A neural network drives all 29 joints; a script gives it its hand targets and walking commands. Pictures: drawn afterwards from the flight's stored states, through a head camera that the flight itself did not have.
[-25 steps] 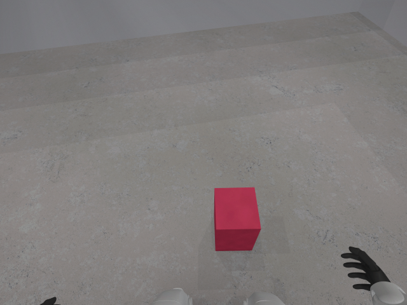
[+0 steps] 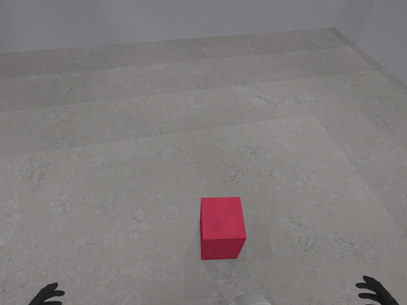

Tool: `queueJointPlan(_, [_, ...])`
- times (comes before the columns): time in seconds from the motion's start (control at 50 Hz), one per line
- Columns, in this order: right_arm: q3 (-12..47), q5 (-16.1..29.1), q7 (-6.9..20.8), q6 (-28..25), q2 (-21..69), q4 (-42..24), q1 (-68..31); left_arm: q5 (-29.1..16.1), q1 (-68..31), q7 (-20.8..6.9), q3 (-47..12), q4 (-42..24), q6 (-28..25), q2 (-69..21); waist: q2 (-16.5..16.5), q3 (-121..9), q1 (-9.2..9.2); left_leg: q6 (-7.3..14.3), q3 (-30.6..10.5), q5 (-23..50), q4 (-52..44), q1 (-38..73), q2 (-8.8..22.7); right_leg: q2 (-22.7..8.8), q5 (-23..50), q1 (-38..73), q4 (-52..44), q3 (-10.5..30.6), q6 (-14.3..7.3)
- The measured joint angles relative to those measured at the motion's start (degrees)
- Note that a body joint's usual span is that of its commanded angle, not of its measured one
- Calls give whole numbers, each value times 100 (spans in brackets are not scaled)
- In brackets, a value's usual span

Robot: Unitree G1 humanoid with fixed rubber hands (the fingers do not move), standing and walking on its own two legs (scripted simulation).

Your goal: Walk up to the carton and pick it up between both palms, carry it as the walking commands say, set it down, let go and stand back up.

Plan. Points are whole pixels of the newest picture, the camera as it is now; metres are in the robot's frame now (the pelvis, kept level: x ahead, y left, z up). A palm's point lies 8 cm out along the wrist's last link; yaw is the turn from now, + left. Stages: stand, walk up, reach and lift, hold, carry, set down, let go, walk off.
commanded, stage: walk up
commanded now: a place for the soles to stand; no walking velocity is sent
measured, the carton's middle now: (219, 229) +0.50 -0.09 -0.63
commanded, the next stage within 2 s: reach and lift in 1.70 s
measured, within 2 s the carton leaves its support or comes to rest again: neither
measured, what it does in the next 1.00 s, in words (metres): walks ahead: right foot, then left foot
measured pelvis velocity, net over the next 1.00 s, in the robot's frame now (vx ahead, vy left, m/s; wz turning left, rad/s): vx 0.09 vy -0.08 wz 0.05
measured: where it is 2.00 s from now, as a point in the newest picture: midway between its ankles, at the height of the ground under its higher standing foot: outside the picture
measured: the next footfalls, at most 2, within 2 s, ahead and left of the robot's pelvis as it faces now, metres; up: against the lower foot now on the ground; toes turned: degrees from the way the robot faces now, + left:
right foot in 0.20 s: +0.13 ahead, -0.21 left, +0.00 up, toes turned +5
left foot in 0.40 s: +0.14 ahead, +0.04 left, +0.00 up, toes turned -8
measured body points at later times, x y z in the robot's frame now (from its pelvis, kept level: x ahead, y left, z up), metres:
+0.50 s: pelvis +0.08 -0.08 -0.01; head +0.11 -0.08 +0.44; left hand +0.20 +0.25 -0.11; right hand +0.17 -0.41 -0.12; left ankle +0.10 +0.04 -0.74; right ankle +0.10 -0.21 -0.74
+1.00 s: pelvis +0.09 -0.08 +0.00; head +0.11 -0.07 +0.45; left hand +0.20 +0.26 -0.11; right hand +0.25 -0.39 -0.10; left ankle +0.10 +0.04 -0.74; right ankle +0.10 -0.21 -0.74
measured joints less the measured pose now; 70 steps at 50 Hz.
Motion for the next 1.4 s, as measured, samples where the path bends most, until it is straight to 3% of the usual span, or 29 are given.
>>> queueJointPlan(0.06, [-97, -52, -44, -77, -256, -25, 351, 25, 153, -174, 149, -143, 43, 72, -77, 43, -110, -99, 51, -51, -36, 110, 133, -207, 164, -341, 69, 28, 96])
queueJointPlan(0.12, [-146, -96, -14, -59, -507, -34, 618, -8, 212, -235, 222, -138, 85, 57, -34, 101, -222, -210, 48, -235, 137, 143, 329, -338, 260, -322, -511, -64, 141])
queueJointPlan(0.2, [-78, -112, 24, 85, -655, -62, 772, -64, 229, -118, 255, -91, 11, 57, 59, 167, -292, -247, -63, -816, 963, -57, 625, -175, 590, 191, -1485, -214, 140])
queueJointPlan(0.26, [33, -29, -20, 191, -540, -37, 676, -89, 180, 26, 192, -81, -64, -117, 203, 279, -218, -104, -486, -1554, 2119, -498, 405, -19, 719, 128, -1172, -268, 158])
queueJointPlan(0.3, [112, -8, -25, 188, -413, -6, 609, -140, 142, 116, 112, -68, -93, -228, 263, 300, -149, -77, -465, -1600, 2381, -676, 248, -7, 608, 244, -1232, -300, 92])
queueJointPlan(0.34, [175, -22, 6, 166, -273, 29, 550, -168, 88, 169, 35, -32, -114, -271, 271, 291, -84, -58, -314, -1525, 1992, -665, 158, -38, 575, 354, -1314, -331, 90])
queueJointPlan(0.4, [232, -48, 50, 166, -122, 71, 438, -244, -14, 203, -78, 57, -131, -261, 267, 276, -60, -18, -193, -626, 931, -386, 11, -89, 433, 419, -1216, -386, 133])
queueJointPlan(0.44, [268, -60, 69, 176, -16, 107, 312, -310, -112, 233, -132, 138, -122, -265, 214, 289, -74, -111, -233, -289, 845, -311, -50, -143, 325, 485, -1169, -405, 157])
queueJointPlan(0.54, [374, 51, 137, 219, 129, 221, -126, -341, -392, 306, -251, 365, -189, -350, 213, 209, -73, -204, -361, -400, 610, -109, -53, -147, 369, 789, -1539, -542, 132])
queueJointPlan(0.8, [287, 96, 176, 344, 60, 495, -850, -329, -883, 378, -289, 829, -193, -314, 219, 212, 5, -156, -503, -206, 138, 192, -153, -256, 501, 1190, -2046, -726, 191])
queueJointPlan(0.96, [316, 60, 182, 365, 168, 696, -860, -295, -853, 347, -285, 1025, -136, -327, 196, 201, 22, -131, -537, 21, -240, 358, -173, -274, 749, 1406, -2490, -777, 227])
queueJointPlan(1.14, [318, -9, 48, 250, 104, 584, -665, -205, -660, 187, -130, 910, 39, -305, 142, 153, 12, -232, -604, 115, -316, 285, -68, -163, 828, 1344, -2567, -825, 121])
queueJointPlan(1.4, [276, -46, 10, 239, -13, 456, -254, -194, -639, 145, -39, 648, 128, -344, 158, 208, -51, -315, -761, -32, 35, 99, -53, -158, 592, 1211, -2178, -985, 30])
